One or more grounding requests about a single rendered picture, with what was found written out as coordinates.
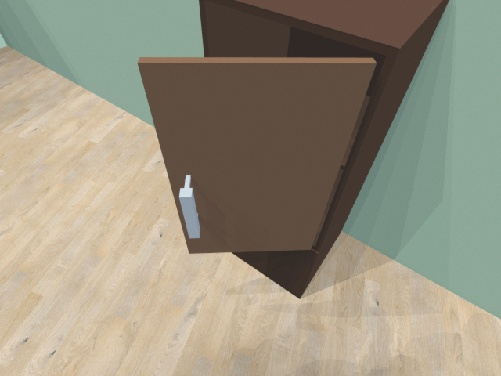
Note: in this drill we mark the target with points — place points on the cupboard door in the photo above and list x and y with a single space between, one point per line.
263 139

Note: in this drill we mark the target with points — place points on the handle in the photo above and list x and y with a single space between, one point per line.
187 201

